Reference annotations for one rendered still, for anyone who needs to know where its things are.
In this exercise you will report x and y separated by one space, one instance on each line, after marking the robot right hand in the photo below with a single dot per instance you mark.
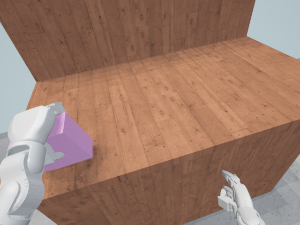
237 197

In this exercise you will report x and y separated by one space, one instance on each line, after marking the robot left forearm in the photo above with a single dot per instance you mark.
21 186

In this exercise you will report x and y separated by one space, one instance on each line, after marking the sponge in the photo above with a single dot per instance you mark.
69 138

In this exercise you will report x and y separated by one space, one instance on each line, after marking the robot left hand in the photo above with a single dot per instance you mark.
35 124

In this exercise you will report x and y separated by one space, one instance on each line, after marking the table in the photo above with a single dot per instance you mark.
171 92

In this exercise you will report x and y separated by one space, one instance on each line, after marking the robot right forearm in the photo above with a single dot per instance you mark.
248 216

